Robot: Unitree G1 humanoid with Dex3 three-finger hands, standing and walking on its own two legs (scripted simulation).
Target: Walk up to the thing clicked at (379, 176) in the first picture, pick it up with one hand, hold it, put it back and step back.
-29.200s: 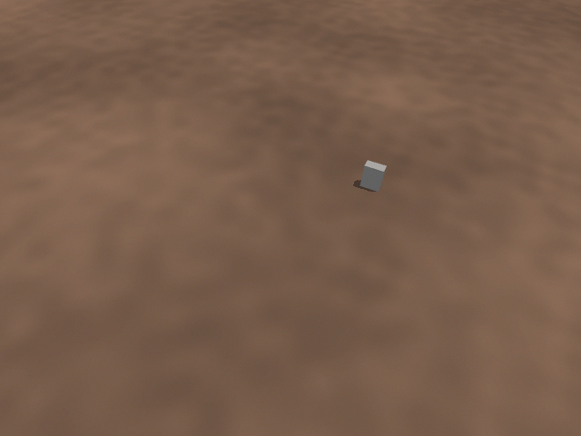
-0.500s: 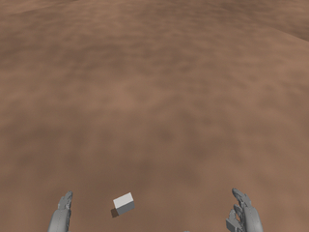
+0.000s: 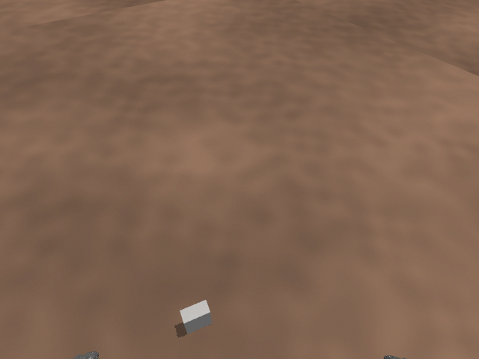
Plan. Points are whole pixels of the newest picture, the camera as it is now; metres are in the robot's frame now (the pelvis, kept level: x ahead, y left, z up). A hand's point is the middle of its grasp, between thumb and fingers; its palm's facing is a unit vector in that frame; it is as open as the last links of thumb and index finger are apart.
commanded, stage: stand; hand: left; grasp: from the side
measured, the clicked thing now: (196, 317) +0.39 +0.15 -0.68
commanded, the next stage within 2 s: step back in 1.92 s
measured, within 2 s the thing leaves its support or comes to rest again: neither
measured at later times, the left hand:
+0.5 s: hand out of the picture +0.01 +0.25 -0.13, palm faces -0.02 -0.93 -0.36, open 7.4 cm
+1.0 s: hand out of the picture +0.07 +0.24 -0.13, palm faces -0.03 -0.94 -0.34, open 7.4 cm
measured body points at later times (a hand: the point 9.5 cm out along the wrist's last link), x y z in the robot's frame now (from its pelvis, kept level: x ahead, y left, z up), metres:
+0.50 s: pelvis -0.02 +0.00 +0.03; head -0.03 -0.01 +0.47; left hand +0.01 +0.30 -0.11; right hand +0.04 -0.28 -0.12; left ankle +0.01 +0.12 -0.72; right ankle +0.02 -0.13 -0.72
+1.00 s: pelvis +0.00 -0.01 +0.03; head -0.01 -0.01 +0.48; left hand +0.07 +0.29 -0.10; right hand +0.05 -0.30 -0.11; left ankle +0.01 +0.12 -0.72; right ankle +0.02 -0.13 -0.72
